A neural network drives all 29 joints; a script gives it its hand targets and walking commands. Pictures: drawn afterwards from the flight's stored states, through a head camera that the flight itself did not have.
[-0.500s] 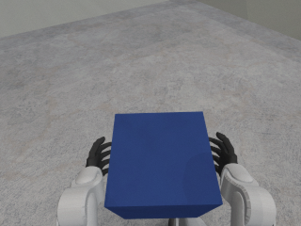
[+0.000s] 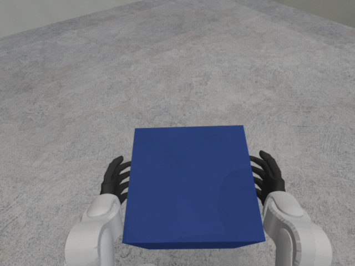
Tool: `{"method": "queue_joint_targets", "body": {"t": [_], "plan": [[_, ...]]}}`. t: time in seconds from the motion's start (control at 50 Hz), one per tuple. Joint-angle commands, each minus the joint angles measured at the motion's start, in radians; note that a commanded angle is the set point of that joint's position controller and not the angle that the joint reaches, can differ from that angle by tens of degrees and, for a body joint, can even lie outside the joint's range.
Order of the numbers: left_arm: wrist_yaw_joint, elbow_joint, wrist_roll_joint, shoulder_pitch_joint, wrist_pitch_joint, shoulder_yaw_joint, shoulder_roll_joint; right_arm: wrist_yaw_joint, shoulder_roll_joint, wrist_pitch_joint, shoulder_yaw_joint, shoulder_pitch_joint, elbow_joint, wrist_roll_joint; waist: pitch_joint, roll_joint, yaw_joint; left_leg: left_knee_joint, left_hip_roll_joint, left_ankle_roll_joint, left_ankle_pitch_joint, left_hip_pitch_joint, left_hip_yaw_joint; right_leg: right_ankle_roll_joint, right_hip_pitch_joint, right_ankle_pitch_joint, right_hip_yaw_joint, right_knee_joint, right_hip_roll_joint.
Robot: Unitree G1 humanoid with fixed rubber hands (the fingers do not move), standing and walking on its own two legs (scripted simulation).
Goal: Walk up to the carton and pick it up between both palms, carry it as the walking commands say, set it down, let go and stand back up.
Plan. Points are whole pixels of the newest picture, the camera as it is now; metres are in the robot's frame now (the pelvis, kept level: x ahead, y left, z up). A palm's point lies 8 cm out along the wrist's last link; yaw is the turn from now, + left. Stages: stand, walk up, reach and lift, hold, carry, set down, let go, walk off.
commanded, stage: carry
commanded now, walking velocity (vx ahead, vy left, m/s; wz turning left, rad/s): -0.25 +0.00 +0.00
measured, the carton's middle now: (190, 195) +0.26 -0.01 +0.03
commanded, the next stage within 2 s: none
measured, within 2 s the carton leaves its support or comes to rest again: neither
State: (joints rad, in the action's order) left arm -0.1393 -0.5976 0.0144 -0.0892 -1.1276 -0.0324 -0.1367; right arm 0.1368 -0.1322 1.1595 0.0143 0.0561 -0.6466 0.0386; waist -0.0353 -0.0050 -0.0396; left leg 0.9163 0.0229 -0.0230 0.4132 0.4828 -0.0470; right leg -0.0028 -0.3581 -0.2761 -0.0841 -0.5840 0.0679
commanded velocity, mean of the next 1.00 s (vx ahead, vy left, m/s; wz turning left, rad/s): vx -0.25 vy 0.00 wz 0.00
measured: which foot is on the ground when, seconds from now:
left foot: up 0.00-0.04, down 0.06-0.42, up 0.44-0.72, down 0.74-1.00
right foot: down 0.00-0.08, up 0.10-0.40, down 0.42-0.78, up 0.80-1.00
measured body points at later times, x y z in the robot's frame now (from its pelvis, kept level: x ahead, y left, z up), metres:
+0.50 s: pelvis -0.21 +0.01 +0.00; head -0.22 -0.01 +0.45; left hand +0.02 +0.15 +0.07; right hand +0.02 -0.15 +0.07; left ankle -0.10 +0.13 -0.70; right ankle -0.22 -0.09 -0.73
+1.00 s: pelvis -0.39 +0.04 +0.00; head -0.40 +0.05 +0.45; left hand -0.17 +0.21 +0.09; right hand -0.14 -0.09 +0.10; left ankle -0.37 +0.13 -0.73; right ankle -0.42 -0.09 -0.66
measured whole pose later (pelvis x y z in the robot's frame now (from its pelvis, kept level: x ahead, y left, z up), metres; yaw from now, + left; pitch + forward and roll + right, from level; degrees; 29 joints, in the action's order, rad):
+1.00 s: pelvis -0.39 +0.04 +0.00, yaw +3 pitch +3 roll -1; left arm -0.15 -0.59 0.02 -0.07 -1.17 -0.04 -0.13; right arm 0.12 -0.13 1.15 0.01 0.06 -0.61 0.05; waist -0.09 -0.01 0.03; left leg 0.56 0.01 0.05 0.25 0.36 -0.06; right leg -0.02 -0.52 -0.46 -0.07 -1.09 0.04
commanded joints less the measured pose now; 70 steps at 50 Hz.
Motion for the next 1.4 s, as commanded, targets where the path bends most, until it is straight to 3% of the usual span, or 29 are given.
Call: {"method": "queue_joint_targets", "body": {"t": [0.0,0.06,0.12,0.18,0.28,0.34,0.36,0.38,0.4,0.42,0.46,0.52,0.62,0.66,0.7,0.74,0.76,0.78,0.82,0.86,1.04,1.08,1.1,1.12,1.14,1.16,1.2,1.28,1.38], "plan": [[0.083,-0.067,-0.181,0.314,-0.028,0.589,-0.718,-0.119,-0.738,0.010,-0.631,-0.306,0.005,-0.280,-0.284,0.102,0.020,-0.471,0.036,-0.011,-0.261,-0.199,-0.009,0.069,0.131,0.490,0.082,-0.001,0.175],[0.078,-0.074,-0.177,0.324,-0.037,0.600,-0.746,-0.126,-0.728,0.016,-0.590,-0.318,0.008,-0.260,-0.284,-0.257,0.047,-0.497,0.359,0.097,-0.966,-0.403,0.283,-0.018,-0.161,-0.274,-0.015,-0.265,0.031],[0.106,-0.141,-0.253,0.499,-0.025,0.674,-0.822,-0.133,-0.817,-0.007,-0.578,-0.345,-0.005,-0.247,-0.186,-0.225,0.027,-0.574,0.333,0.212,-0.581,-0.124,0.238,-0.021,-0.122,-0.269,0.028,-0.537,0.009],[0.120,-0.128,-0.285,0.525,-0.025,0.681,-0.845,-0.124,-0.809,-0.016,-0.556,-0.376,-0.026,-0.227,-0.128,-0.188,0.031,-0.637,0.257,0.192,-0.113,-0.045,0.207,-0.003,-0.163,-0.190,0.015,-0.554,0.004],[0.115,-0.056,-0.277,0.426,-0.044,0.625,-0.800,-0.096,-0.767,0.000,-0.560,-0.324,-0.013,-0.210,-0.222,-0.142,0.024,-0.656,0.267,0.186,-0.089,-0.142,0.251,0.001,-0.031,-0.288,-0.027,-0.230,-0.044],[0.115,-0.003,-0.256,0.360,-0.050,0.589,-0.786,-0.089,-0.733,0.017,-0.584,-0.325,-0.029,-0.212,-0.201,-0.089,0.045,-0.623,0.219,0.109,-0.005,-0.045,0.208,0.025,0.151,-0.179,-0.009,0.164,-0.023],[0.116,-0.009,-0.250,0.364,-0.045,0.582,-0.793,-0.088,-0.738,0.018,-0.606,-0.359,-0.042,-0.219,-0.204,0.022,0.046,-0.544,0.165,0.051,-0.064,0.002,0.153,0.036,0.216,-0.201,0.084,0.276,0.067],[0.117,-0.006,-0.245,0.350,-0.042,0.573,-0.778,-0.088,-0.747,0.020,-0.628,-0.376,-0.056,-0.230,-0.183,0.298,0.049,-0.318,0.034,-0.006,-0.042,0.119,0.088,0.100,0.220,-0.134,0.419,0.376,0.327],[0.116,-0.016,-0.244,0.347,-0.038,0.585,-0.789,-0.084,-0.754,0.019,-0.642,-0.407,-0.052,-0.239,-0.120,0.365,0.050,-0.123,-0.010,-0.026,0.054,0.118,0.057,0.157,0.073,0.127,0.388,0.370,0.426],[0.121,-0.040,-0.225,0.346,-0.023,0.590,-0.828,-0.096,-0.782,0.014,-0.665,-0.452,-0.078,-0.262,-0.091,0.260,0.056,0.056,-0.017,-0.024,0.026,0.054,0.095,0.209,-0.063,0.151,0.260,0.364,0.385],[0.126,-0.110,-0.245,0.442,-0.004,0.610,-0.849,-0.115,-0.875,-0.012,-0.693,-0.477,-0.050,-0.301,-0.069,0.090,0.048,0.217,-0.040,-0.024,-0.120,0.008,0.091,0.129,-0.103,0.079,0.081,0.326,0.228],[0.117,-0.143,-0.237,0.454,0.013,0.602,-0.835,-0.126,-0.871,-0.024,-0.699,-0.476,-0.070,-0.326,-0.126,0.086,0.045,0.263,-0.034,-0.016,-0.089,0.056,0.057,0.144,-0.016,0.132,0.097,0.270,0.217],[0.093,-0.064,-0.201,0.294,-0.020,0.562,-0.728,-0.095,-0.752,0.007,-0.652,-0.329,-0.031,-0.282,-0.291,0.201,0.050,-0.119,-0.020,-0.009,0.096,0.010,-0.011,0.162,0.279,0.742,0.176,0.131,0.259],[0.088,-0.058,-0.199,0.281,-0.031,0.561,-0.716,-0.093,-0.740,0.015,-0.634,-0.309,-0.026,-0.269,-0.338,0.221,0.033,-0.431,-0.015,-0.012,-0.070,-0.112,-0.018,0.119,0.308,0.671,0.154,0.091,0.232],[0.088,-0.072,-0.211,0.288,-0.032,0.593,-0.738,-0.098,-0.739,0.014,-0.610,-0.302,-0.019,-0.254,-0.381,0.056,0.029,-0.553,0.092,-0.016,-0.363,-0.338,0.062,0.038,0.182,0.469,0.081,0.011,0.157],[0.089,-0.129,-0.225,0.365,-0.023,0.624,-0.756,-0.109,-0.755,0.007,-0.591,-0.316,-0.016,-0.245,-0.312,-0.212,0.043,-0.471,0.320,0.043,-1.062,-0.525,0.241,-0.026,-0.165,-0.129,-0.032,-0.129,0.045],[0.094,-0.158,-0.247,0.405,-0.015,0.643,-0.777,-0.114,-0.796,-0.010,-0.616,-0.346,-0.055,-0.263,-0.299,-0.219,0.037,-0.436,0.329,0.076,-1.204,-0.471,0.163,-0.021,-0.159,-0.178,-0.041,-0.235,0.031],[0.104,-0.212,-0.279,0.494,-0.006,0.689,-0.808,-0.119,-0.830,-0.023,-0.608,-0.357,-0.063,-0.263,-0.253,-0.264,0.024,-0.463,0.334,0.137,-1.072,-0.332,0.171,-0.034,-0.145,-0.190,-0.026,-0.350,0.016],[0.120,-0.225,-0.305,0.545,-0.003,0.709,-0.825,-0.120,-0.837,-0.032,-0.580,-0.330,-0.050,-0.236,-0.177,-0.177,0.023,-0.516,0.305,0.201,-0.844,-0.176,0.172,-0.023,-0.139,-0.205,0.037,-0.576,-0.021],[0.122,-0.169,-0.303,0.510,-0.012,0.703,-0.826,-0.116,-0.807,-0.029,-0.566,-0.328,-0.042,-0.220,-0.149,-0.165,0.028,-0.535,0.269,0.201,-0.582,-0.151,0.145,-0.016,-0.187,-0.172,0.048,-0.611,-0.014],[0.101,-0.007,-0.234,0.371,-0.054,0.598,-0.744,-0.089,-0.732,0.016,-0.593,-0.327,-0.009,-0.231,-0.208,-0.165,0.042,-0.504,0.238,0.181,-0.551,-0.232,0.219,0.001,0.030,-0.177,-0.021,0.059,-0.046],[0.106,-0.004,-0.235,0.370,-0.040,0.586,-0.777,-0.093,-0.756,0.012,-0.638,-0.376,-0.047,-0.253,-0.238,0.004,0.045,-0.409,0.165,0.083,-0.402,-0.110,0.142,0.027,0.221,-0.005,0.100,0.280,0.088],[0.109,-0.003,-0.227,0.342,-0.029,0.570,-0.770,-0.091,-0.773,0.008,-0.667,-0.406,-0.079,-0.265,-0.248,0.295,0.047,-0.279,0.049,0.024,-0.113,0.061,0.105,0.091,0.296,0.411,0.381,0.294,0.337],[0.110,-0.004,-0.226,0.339,-0.023,0.573,-0.790,-0.090,-0.792,0.004,-0.690,-0.444,-0.082,-0.280,-0.203,0.370,0.052,-0.094,-0.010,-0.003,0.106,0.105,0.064,0.169,0.233,0.669,0.369,0.274,0.420],[0.113,-0.033,-0.223,0.356,-0.012,0.594,-0.823,-0.096,-0.814,0.001,-0.699,-0.444,-0.073,-0.288,-0.183,0.247,0.054,0.048,-0.017,-0.002,0.101,0.035,0.105,0.207,0.142,0.643,0.251,0.265,0.378],[0.120,-0.047,-0.219,0.353,-0.002,0.593,-0.835,-0.107,-0.847,-0.008,-0.724,-0.456,-0.070,-0.304,-0.151,0.169,0.046,0.131,-0.012,-0.005,0.007,0.002,0.100,0.168,0.064,0.536,0.142,0.256,0.290],[0.124,-0.124,-0.245,0.437,0.022,0.615,-0.855,-0.121,-0.903,-0.032,-0.727,-0.486,-0.073,-0.326,-0.152,0.133,0.041,0.189,-0.029,-0.010,-0.069,-0.007,0.075,0.152,0.022,0.411,0.076,0.236,0.219],[0.111,-0.100,-0.220,0.381,0.016,0.583,-0.787,-0.114,-0.841,-0.027,-0.697,-0.409,-0.047,-0.313,-0.208,0.136,0.045,0.150,-0.017,-0.011,0.018,0.057,0.030,0.156,0.142,0.441,0.163,0.219,0.233],[0.098,-0.069,-0.209,0.325,-0.015,0.597,-0.715,-0.101,-0.745,-0.003,-0.642,-0.293,0.009,-0.270,-0.318,0.159,0.035,-0.409,-0.040,-0.001,-0.029,-0.155,-0.036,0.114,0.216,0.327,0.186,0.186,0.210]]}}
